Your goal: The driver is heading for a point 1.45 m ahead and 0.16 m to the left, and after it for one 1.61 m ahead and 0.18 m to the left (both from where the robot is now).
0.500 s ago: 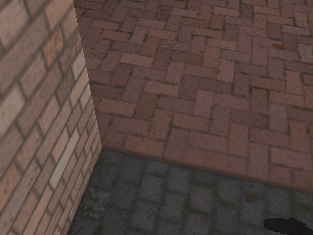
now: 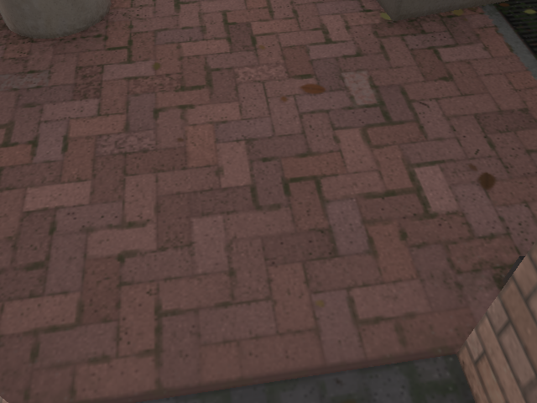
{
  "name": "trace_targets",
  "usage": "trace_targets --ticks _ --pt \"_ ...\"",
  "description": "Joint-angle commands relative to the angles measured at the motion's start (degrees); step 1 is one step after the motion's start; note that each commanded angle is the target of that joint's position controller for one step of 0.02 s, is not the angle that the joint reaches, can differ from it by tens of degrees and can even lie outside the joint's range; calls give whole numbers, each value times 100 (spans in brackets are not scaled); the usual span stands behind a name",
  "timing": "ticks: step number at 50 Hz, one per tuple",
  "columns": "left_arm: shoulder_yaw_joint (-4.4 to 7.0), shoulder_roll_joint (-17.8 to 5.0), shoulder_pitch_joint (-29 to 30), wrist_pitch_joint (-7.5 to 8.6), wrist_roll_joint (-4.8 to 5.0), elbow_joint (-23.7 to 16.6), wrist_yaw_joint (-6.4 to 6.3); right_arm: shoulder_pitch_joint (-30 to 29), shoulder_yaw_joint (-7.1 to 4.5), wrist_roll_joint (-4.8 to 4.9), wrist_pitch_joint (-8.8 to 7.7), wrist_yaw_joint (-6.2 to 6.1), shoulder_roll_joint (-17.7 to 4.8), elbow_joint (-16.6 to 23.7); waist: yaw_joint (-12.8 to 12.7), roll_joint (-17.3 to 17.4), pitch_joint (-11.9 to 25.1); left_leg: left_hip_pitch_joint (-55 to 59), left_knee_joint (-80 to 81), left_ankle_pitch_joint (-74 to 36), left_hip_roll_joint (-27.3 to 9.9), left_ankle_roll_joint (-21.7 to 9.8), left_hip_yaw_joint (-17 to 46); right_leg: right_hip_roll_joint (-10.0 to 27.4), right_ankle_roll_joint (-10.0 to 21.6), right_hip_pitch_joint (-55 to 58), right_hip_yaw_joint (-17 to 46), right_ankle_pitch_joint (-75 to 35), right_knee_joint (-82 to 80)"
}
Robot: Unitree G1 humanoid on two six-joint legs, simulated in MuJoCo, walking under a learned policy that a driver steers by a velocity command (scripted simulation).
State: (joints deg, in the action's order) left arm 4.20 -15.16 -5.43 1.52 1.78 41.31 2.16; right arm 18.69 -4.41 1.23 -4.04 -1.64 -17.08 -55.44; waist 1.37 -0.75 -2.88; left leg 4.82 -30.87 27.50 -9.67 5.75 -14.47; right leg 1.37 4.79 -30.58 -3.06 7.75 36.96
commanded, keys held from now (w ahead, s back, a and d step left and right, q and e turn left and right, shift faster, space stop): w+e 0.22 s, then w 0.08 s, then w+q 0.70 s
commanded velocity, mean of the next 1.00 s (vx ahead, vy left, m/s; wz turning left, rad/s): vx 0.50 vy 0.00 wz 0.03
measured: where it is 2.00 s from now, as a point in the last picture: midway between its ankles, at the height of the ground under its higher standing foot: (225, 176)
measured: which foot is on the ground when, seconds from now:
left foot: down 0.00-0.00, up 0.02-0.56, down 0.58-1.00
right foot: down 0.00-0.62, up 0.64-1.00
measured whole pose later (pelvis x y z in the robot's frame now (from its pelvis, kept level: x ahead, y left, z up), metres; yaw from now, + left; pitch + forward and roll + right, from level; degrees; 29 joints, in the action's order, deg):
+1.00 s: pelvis +0.59 -0.05 +0.03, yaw +5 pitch +2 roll +0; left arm 2.5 -15.2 -0.3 6.3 0.3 40.0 -0.7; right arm 21.0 -4.6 2.5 -2.7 -0.5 -17.1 -47.5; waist 5.4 -1.3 -2.9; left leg -2.7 -19.4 17.7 6.7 -4.3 12.5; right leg 0.7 -3.3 -29.6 5.9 0.5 26.7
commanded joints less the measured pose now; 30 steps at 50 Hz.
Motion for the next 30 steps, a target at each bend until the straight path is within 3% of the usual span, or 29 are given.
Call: trace_targets --ticks 1,2,3,4,5,6,7,9,10,11,14,16,18,21,23,24,26,27,28,29,30 --pt "631 -2220 -2109 0 -52 404 -70 535 176 -190 -315 124 81 978 -22 -2294 2358 -3964 -4850 706 1280 -105 1341 1503 2028 5098 4565 1380 -1712" --pt "455 -1515 -2123 107 -74 219 5 -55 113 39 -489 128 -475 955 -508 -1045 2411 -4495 -5204 396 1000 -308 2139 1695 1758 5077 4922 1925 -2566" --pt "375 -1250 -2130 207 -59 418 36 -483 88 151 -556 124 -560 1001 -548 -653 1554 -4901 -5107 44 802 -490 1960 1558 1470 4619 4261 1321 -2466" --pt "331 -1176 -1732 284 -23 369 61 -762 109 -22 -592 37 -494 1009 -376 -28 1054 -4763 -4671 -411 501 -597 1990 1358 1258 3863 3564 385 -2367" --pt "280 -1004 -1324 323 -21 290 61 -939 63 -181 -571 -10 -582 1035 -187 133 896 -4373 -4186 -791 309 -623 2024 1184 1151 3229 3035 -351 -2292" --pt "222 -828 -1139 328 -174 249 26 -1002 23 -102 -532 15 -571 1032 2 18 890 -3898 -3854 -934 239 -695 2111 1005 1012 2869 2836 -822 -2320" --pt "155 -604 -1093 306 -208 235 -73 -1020 4 -97 -443 71 -496 1065 11 -232 851 -3931 -3644 -1024 281 -706 2148 913 1028 2959 2657 -1133 -2398" --pt "160 -692 -1373 264 -119 330 -227 -1209 -32 -172 -323 135 -385 1091 23 -190 639 -4032 -3021 -1213 367 -599 2029 870 1029 2861 2354 -1322 -2520" --pt "201 -815 -1496 240 -85 360 -300 -1437 -77 -158 -298 131 -431 1086 -16 -78 500 -4117 -2722 -1403 461 -495 1934 828 979 2825 2255 -1311 -2569" --pt "223 -904 -1626 206 -99 374 -371 -1693 -81 -180 -281 135 -366 1150 -82 -92 349 -4200 -2389 -1700 540 -381 1882 794 952 2694 2187 -1191 -2650" --pt "189 -784 -1800 182 -185 401 -516 -2187 -68 -155 -289 207 -194 1175 -239 -436 -22 -3995 -1041 -3005 710 -257 1767 567 769 2353 1787 -894 -2821" --pt "163 -727 -1775 197 -215 405 -529 -2313 -23 -145 -302 299 -79 1150 -281 -612 -115 -3498 -538 -3752 814 -303 1643 460 620 2039 1532 -650 -2863" --pt "147 -788 -1824 217 -218 463 -546 -2136 -35 -107 -254 350 -82 999 -271 -571 -247 -3108 -393 -3938 840 -324 1643 550 577 1939 1511 -518 -2933" --pt "158 -840 -1934 228 -144 552 -537 -2404 -33 -46 -212 365 -225 1061 -341 -428 -392 -4051 -325 -3189 733 -448 1771 1008 627 3175 1649 -1174 -2674" --pt "197 -922 -2086 188 -117 625 -565 -2542 -6 -33 -238 435 -258 1122 -420 -297 -458 -4760 -260 -2563 699 -573 1779 1261 654 4020 1645 -1603 -2370" --pt "235 -988 -2093 190 -94 645 -521 -2531 22 -14 -295 444 -260 1164 -447 -273 -468 -4894 -232 -2340 699 -644 1732 1316 649 4237 1610 -1817 -2246" --pt "252 -1004 -2123 106 -122 681 -509 -2551 72 22 -319 477 -219 1210 -452 -396 -397 -4806 -174 -1833 880 -816 1513 1304 529 4431 1374 -2774 -1924" --pt "244 -1040 -1932 67 -173 603 -478 -2310 49 20 -330 479 -299 1162 -333 -509 -223 -4230 -53 -1730 1111 -968 1245 1181 444 4264 1118 -4144 -1617" --pt "266 -1130 -1847 28 -192 541 -466 -1867 -2 -30 -317 463 -370 1057 -123 -628 134 -3392 -84 -1728 1411 -1090 946 1064 363 4062 957 -5535 -1103" --pt "255 -1144 -1661 12 -155 492 -473 -1097 -107 -20 -288 446 -486 896 313 -615 558 -2291 283 -2202 1567 -1238 963 857 208 3741 817 -6217 -246" --pt "232 -1180 -1432 53 -221 425 -493 -117 -176 -97 -245 454 -672 720 750 -337 1130 -698 287 -2908 1153 -1502 1803 640 23 2718 768 -5368 1066"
